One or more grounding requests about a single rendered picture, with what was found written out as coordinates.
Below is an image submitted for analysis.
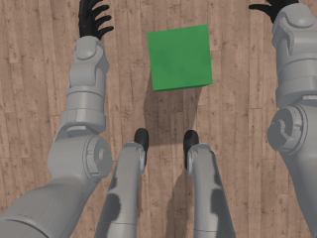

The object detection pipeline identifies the robot right foot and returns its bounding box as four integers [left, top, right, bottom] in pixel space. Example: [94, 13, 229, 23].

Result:
[183, 130, 199, 169]

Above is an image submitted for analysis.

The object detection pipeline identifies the right robot shin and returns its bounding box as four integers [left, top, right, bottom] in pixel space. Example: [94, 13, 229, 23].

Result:
[188, 143, 216, 160]

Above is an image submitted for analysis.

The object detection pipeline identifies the right robot forearm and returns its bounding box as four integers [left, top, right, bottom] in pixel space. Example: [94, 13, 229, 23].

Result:
[271, 3, 317, 109]

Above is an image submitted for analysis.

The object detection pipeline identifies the robot left upper arm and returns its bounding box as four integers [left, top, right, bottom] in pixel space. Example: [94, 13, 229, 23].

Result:
[0, 134, 114, 238]

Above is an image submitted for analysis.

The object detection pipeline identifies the left robot hand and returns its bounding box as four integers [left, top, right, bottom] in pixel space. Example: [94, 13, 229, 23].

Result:
[78, 0, 114, 41]

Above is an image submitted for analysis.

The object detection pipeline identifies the carton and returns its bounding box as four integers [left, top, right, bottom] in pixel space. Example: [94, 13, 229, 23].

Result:
[147, 24, 213, 92]

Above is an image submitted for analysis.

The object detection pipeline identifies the left robot forearm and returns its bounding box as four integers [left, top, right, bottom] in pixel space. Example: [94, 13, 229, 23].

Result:
[48, 36, 110, 169]

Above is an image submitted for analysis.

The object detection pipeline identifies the right robot hand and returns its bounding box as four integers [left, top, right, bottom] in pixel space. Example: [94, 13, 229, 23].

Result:
[249, 0, 299, 23]

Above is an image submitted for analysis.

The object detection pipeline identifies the robot right upper arm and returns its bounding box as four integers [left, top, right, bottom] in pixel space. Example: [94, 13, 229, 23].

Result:
[266, 104, 317, 238]

